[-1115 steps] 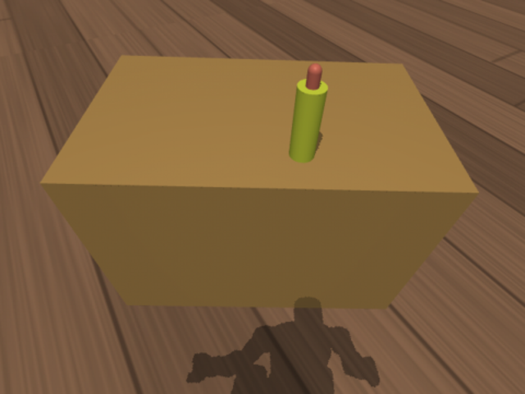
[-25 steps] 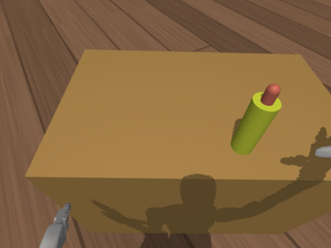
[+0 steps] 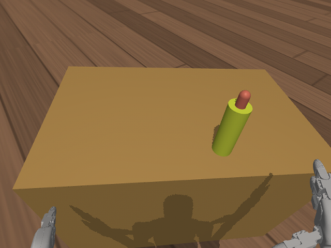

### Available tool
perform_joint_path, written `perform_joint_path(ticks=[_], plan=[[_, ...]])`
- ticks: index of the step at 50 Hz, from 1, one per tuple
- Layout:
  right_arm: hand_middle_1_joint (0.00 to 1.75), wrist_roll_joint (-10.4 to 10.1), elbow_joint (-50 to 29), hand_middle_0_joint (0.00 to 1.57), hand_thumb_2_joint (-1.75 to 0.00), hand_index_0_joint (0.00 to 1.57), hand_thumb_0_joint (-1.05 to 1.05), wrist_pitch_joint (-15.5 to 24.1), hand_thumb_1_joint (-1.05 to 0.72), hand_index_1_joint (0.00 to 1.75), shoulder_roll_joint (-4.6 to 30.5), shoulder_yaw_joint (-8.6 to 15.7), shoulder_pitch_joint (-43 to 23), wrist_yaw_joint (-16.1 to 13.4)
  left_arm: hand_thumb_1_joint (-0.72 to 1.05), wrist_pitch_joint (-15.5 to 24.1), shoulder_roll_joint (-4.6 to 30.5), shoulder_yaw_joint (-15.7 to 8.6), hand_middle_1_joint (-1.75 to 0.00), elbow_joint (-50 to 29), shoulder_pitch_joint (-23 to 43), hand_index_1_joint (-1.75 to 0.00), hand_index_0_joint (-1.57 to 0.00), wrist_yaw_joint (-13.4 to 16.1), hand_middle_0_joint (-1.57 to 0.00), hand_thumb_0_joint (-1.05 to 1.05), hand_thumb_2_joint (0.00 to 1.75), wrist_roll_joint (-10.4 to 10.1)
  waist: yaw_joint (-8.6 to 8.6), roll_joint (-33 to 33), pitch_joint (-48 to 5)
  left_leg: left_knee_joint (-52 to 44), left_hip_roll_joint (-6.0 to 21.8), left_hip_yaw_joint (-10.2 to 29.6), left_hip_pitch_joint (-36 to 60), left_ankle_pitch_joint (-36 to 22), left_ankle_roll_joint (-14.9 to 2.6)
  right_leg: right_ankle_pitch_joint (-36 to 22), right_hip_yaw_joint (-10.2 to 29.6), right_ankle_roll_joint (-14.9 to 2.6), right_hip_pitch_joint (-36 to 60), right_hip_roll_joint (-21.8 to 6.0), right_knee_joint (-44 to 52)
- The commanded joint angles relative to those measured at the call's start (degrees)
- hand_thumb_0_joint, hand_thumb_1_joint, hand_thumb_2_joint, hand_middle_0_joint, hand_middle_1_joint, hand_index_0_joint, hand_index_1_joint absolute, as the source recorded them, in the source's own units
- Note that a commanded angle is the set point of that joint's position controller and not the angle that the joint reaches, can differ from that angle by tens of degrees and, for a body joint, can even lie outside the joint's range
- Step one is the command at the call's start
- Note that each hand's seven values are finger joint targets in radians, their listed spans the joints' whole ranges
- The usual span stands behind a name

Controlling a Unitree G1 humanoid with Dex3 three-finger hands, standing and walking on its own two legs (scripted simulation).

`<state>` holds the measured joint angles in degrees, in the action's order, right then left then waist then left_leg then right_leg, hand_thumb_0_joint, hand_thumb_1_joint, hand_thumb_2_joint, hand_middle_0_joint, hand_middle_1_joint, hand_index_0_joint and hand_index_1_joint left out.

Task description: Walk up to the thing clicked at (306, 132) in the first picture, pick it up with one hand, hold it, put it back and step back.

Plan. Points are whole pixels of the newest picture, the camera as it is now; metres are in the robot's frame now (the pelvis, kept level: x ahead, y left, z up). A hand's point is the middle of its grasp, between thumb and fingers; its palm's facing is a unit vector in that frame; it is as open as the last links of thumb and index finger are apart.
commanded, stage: sink last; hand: right
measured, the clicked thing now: (232, 124) +0.45 -0.22 +0.06
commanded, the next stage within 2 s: home in 0.32 s
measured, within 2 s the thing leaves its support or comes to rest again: neither
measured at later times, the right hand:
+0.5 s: hand (298, 219) +0.16 -0.26 +0.09, palm faces +0.35 +0.84 -0.41, open 17.4 cm
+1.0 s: hand out of the picture +0.16 -0.16 -0.09, palm faces +0.03 +0.98 -0.20, open 17.4 cm
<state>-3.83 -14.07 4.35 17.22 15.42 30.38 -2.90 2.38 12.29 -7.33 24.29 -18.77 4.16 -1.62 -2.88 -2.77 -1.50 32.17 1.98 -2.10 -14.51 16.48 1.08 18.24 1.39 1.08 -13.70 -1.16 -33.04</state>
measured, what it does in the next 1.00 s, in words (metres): stands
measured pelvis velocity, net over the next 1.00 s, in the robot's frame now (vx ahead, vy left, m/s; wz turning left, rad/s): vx -0.01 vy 0.01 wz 0.01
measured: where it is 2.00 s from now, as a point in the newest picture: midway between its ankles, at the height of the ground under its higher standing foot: outside the picture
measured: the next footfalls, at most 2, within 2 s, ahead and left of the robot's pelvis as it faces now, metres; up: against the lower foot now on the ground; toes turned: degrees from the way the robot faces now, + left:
none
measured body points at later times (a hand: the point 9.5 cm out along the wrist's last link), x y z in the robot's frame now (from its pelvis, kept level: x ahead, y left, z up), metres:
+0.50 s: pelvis -0.02 +0.01 +0.01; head -0.04 +0.02 +0.46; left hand +0.14 +0.26 -0.06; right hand +0.14 -0.30 +0.11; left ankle +0.01 +0.13 -0.73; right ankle -0.01 -0.13 -0.73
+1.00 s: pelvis -0.01 +0.01 +0.01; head +0.01 +0.00 +0.46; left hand +0.16 +0.24 -0.07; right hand +0.15 -0.22 -0.07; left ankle +0.01 +0.13 -0.73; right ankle -0.01 -0.13 -0.73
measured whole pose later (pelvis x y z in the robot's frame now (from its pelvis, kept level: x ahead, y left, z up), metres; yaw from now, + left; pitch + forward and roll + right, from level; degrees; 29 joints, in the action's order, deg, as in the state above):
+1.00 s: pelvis -0.01 +0.01 +0.01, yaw +1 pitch -1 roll +0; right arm 0.4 31.1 7.2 10.3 0.2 15.1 -2.5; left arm 7.3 10.5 -0.7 37.2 -9.8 4.1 -0.4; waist 0.3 0.7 2.9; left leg 26.5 1.5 -1.6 -12.8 12.5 0.6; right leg 14.0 0.7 1.6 -11.3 -1.6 -26.4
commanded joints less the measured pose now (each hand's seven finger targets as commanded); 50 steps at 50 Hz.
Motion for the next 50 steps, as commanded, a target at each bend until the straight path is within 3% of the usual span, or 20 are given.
perform_joint_path(ticks=[1, 6, 8, 9, 10, 12, 17, 19, 20, 22, 25, 26, 30, 31, 33, 37, 40, 43, 45, 50], plan=[[0.06, 0.15, -8.48, 0.05, -0.05, 0.05, 0.0, 5.04, 0.56, 0.06, 9.7, 7.14, -7.32, -0.66, -0.49, 4.59, 9.14, -5.87, -0.05, -8.08, 1.14, -0.04, -0.06, 1.1, -0.05, 0.0, 0.02, 0.02, 2.88, 3.57, 1.83, -7.15, -1.01, -1.85, -1.45, -1.78, -0.61, -3.77, -3.2, -2.03, -0.6, 1.6, 7.43], [0.06, 0.53, -4.81, 0.05, -0.05, 0.05, 0.0, 7.22, 0.58, 0.06, 11.0, 8.75, -7.2, -0.01, -0.49, 5.72, 4.85, -2.66, -0.05, -1.86, 3.02, -0.04, -0.06, 0.14, -0.05, 0.0, 0.02, 0.21, 0.18, 1.28, 4.29, -8.46, -0.17, -1.01, -1.76, 1.11, -0.76, -2.53, -3.89, -1.69, -2.03, 2.5, 7.82], [0.06, 0.63, -6.1, 0.05, -0.05, 0.05, 0.0, 8.6, 0.56, 0.06, 13.08, 10.52, -9.03, -0.31, -0.49, 6.67, 7.33, -3.7, -0.05, -4.97, 7.3, -0.04, -0.06, 0.4, -0.05, 0.0, 0.02, 0.52, -0.12, 3.28, 0.93, -8.7, -0.12, -0.76, 0.0, 0.93, -0.69, -3.23, -3.55, -1.75, -1.5, 2.43, 7.86], [0.06, 0.56, -6.44, 0.05, -0.05, 0.05, 0.0, 9.23, 0.56, 0.06, 14.28, 11.68, -9.95, -0.58, -0.5, 6.85, 6.37, -2.2, -0.05, -5.02, 8.2, -0.04, -0.06, 0.36, -0.05, 0.0, 0.03, 0.56, -0.86, 2.49, 0.94, -9.26, 0.03, -0.49, 0.65, 2.47, -0.77, -2.1, -3.58, -1.73, -2.27, 2.61, 8.15], [0.06, 0.71, -4.46, 0.05, -0.05, 0.05, 0.0, 9.6, 0.55, 0.06, 14.85, 12.24, -10.13, -0.83, -0.5, 7.22, 7.52, -2.81, -0.05, -6.06, 9.47, -0.04, -0.06, 0.59, -0.05, 0.0, 0.03, 0.69, -0.38, 2.54, 0.82, -9.76, 0.06, -0.28, 0.68, 3.87, -0.83, -1.18, -3.46, -1.68, -2.02, 2.61, 8.4], [0.06, 0.89, -2.94, 0.05, -0.05, 0.05, 0.0, 10.38, 0.56, 0.06, 14.73, 12.18, -9.43, -1.07, -0.51, 7.53, 8.23, -3.8, -0.05, -2.89, 9.36, -0.04, -0.06, 0.81, -0.05, 0.0, 0.04, 0.91, -0.69, 0.66, 0.52, -9.89, 0.07, -0.09, 1.48, 3.26, -0.99, -1.76, -3.38, -1.55, -1.58, 2.62, 8.97], [0.06, 1.38, -2.07, 0.05, -0.05, 0.05, 0.0, 12.25, 0.55, 0.06, 11.33, 8.17, -8.18, -0.59, -0.51, 8.75, 5.36, 0.03, -0.05, -3.2, 9.47, -0.05, -0.06, 0.44, -0.05, 0.0, 0.05, 1.2, -0.39, 1.71, -0.66, -10.18, -0.19, -0.55, 3.42, -0.53, -0.99, -5.07, -3.69, -1.54, 0.49, 2.46, 9.41], [0.06, 1.22, 0.27, 0.05, -0.06, 0.05, 0.0, 12.36, 0.53, 0.06, 9.97, 6.95, -6.73, -0.13, -0.5, 8.84, 7.49, -1.58, -0.05, -1.8, 7.22, -0.05, -0.06, 0.45, -0.05, 0.0, 0.05, 1.14, 0.67, 3.01, 0.92, -10.72, -0.93, -1.43, 2.57, 0.02, -1.0, -4.09, -3.62, -1.67, 1.12, 2.13, 10.62], [0.06, 1.33, -1.78, 0.05, -0.06, 0.05, 0.0, 12.84, 0.52, 0.06, 11.93, 8.3, -8.69, -0.16, -0.5, 8.66, 7.22, -1.78, -0.06, -0.59, 5.44, -0.05, -0.05, 0.27, -0.05, 0.0, 0.06, 1.14, 0.52, 1.54, 0.86, -10.65, -0.91, -1.57, 2.84, -0.6, -1.11, -4.46, -3.53, -1.57, 1.79, 2.27, 11.04], [0.07, 1.12, -0.74, 0.06, -0.1, 0.06, 0.0, 13.12, 0.48, 0.07, 13.44, 10.3, -8.97, -0.22, -0.41, 9.3, 11.11, -5.07, -0.14, -5.07, 8.06, -0.13, -0.13, 0.66, -0.13, 0.0, 0.14, 1.17, 0.68, 4.32, -0.57, -11.9, -0.59, -1.25, 3.54, 0.35, -0.86, -4.51, -3.57, -1.79, 2.99, 2.42, 11.07], [0.06, 0.98, 3.31, 0.06, -0.07, 0.06, 0.0, 13.16, 0.52, 0.06, 10.38, 7.86, -6.99, 0.26, -0.17, 9.12, 5.54, -0.62, -0.2, -2.63, 4.63, -0.19, -0.14, -0.19, -0.14, 0.0, 0.38, 0.71, 0.66, 2.75, 4.13, -12.34, -1.13, -1.94, 3.18, 0.28, -0.95, -3.61, -3.63, -1.84, 1.36, 2.26, 12.51], [0.05, 1.08, 2.47, 0.05, -0.06, 0.05, 0.0, 13.4, 0.55, 0.05, 9.3, 6.59, -7.55, 0.39, -0.09, 9.26, 3.06, 2.17, -0.19, -2.98, 5.96, -0.19, -0.14, -0.62, -0.14, 0.0, 0.46, 0.57, -0.29, 2.05, 4.63, -12.05, -1.17, -2.03, 3.65, -0.23, -1.07, -4.05, -3.61, -1.66, 0.84, 2.11, 12.84], [0.05, 1.54, 6.45, 0.05, -0.05, 0.05, 0.0, 12.78, 0.56, 0.05, 4.44, -0.6, -7.65, 1.11, 0.23, 9.36, 0.1, 6.18, -0.22, 0.12, 9.93, -0.22, -0.15, -1.35, -0.15, 0.0, 0.63, 0.55, 0.54, -0.54, 6.07, -11.89, -1.79, -2.27, 3.04, 0.77, -1.48, -2.01, -3.26, -1.43, -0.54, 1.44, 14.23], [0.05, 1.73, 6.97, 0.05, -0.05, 0.05, 0.0, 12.59, 0.56, 0.05, 4.22, -1.16, -7.76, 1.09, 0.31, 9.41, 0.38, 6.01, -0.22, 1.9, 10.38, -0.22, -0.15, -1.38, -0.15, 0.0, 0.63, 0.6, 0.39, -2.3, 5.53, -11.45, -1.79, -2.14, 2.83, -0.23, -1.66, -2.75, -3.39, -1.25, -0.35, 1.41, 14.14], [0.06, 1.98, 9.99, 0.06, -0.07, 0.06, 0.0, 11.97, 0.53, 0.06, 3.99, -2.43, -7.72, 1.09, 0.47, 9.82, 5.43, 2.17, -0.23, 2.18, 11.68, -0.23, -0.16, -0.85, -0.16, 0.0, 0.67, 0.97, 2.04, -0.23, 3.02, -10.82, -1.96, -2.27, 3.0, -2.19, -1.5, -4.25, -3.18, -1.32, 0.93, 1.24, 13.57], [0.05, 2.77, 15.89, 0.05, -0.06, 0.05, 0.0, 10.42, 0.55, 0.05, 4.11, -4.03, -9.41, 0.61, 0.74, 9.89, 9.44, -0.72, -0.27, 1.99, 12.62, -0.27, -0.18, -0.24, -0.18, 0.0, 0.81, 1.42, 3.04, 3.01, -1.4, -9.96, -2.16, -2.83, 4.55, -7.31, -1.19, -9.26, -2.44, -1.34, 3.34, 0.83, 12.38], [0.05, 3.25, 22.36, 0.05, -0.04, 0.05, 0.0, 9.13, 0.57, 0.05, 2.22, -6.99, -12.91, 0.4, 0.89, 9.44, 6.51, 1.74, -0.29, 1.89, 13.7, -0.29, -0.2, -0.06, -0.2, 0.0, 0.9, 1.29, 3.55, 5.11, -2.1, -10.66, -1.62, -2.19, 4.62, -7.08, -0.86, -8.98, -2.88, -1.79, 3.63, 1.32, 11.5], [0.05, 3.74, 27.75, 0.05, -0.06, 0.05, 0.0, 8.14, 0.55, 0.05, 0.36, -10.26, -18.04, 0.21, 0.9, 8.93, 2.65, 4.99, -0.3, 4.18, 13.98, -0.3, -0.2, 0.01, -0.2, 0.0, 0.9, 1.06, 3.28, 2.47, -3.43, -9.76, -1.48, -1.74, 4.72, -9.35, -1.06, -10.94, -3.09, -1.48, 3.36, 1.3, 10.97], [0.05, 3.86, 31.98, 0.05, -0.06, 0.05, 0.0, 7.48, 0.54, 0.05, -0.27, -11.8, -20.15, 0.01, 0.9, 8.78, 2.89, 5.38, -0.3, 3.18, 15.33, -0.3, -0.2, 0.17, -0.2, 0.0, 0.9, 0.92, 3.26, 3.16, -2.78, -10.06, -1.35, -1.52, 4.66, -7.69, -1.07, -8.96, -3.36, -1.54, 2.33, 1.43, 11.25], [0.06, 3.91, 39.08, 0.06, -0.08, 0.06, 0.0, 5.67, 0.51, 0.06, 2.09, -11.3, -21.87, -0.63, 0.9, 7.6, 4.0, 5.0, -0.3, 4.75, 13.85, -0.3, -0.2, -0.09, -0.2, 0.0, 0.9, 0.94, 2.74, -0.96, -4.87, -9.28, -1.41, -1.35, 6.64, -11.86, -1.38, -12.87, -3.65, -0.96, 2.6, 1.37, 10.81]])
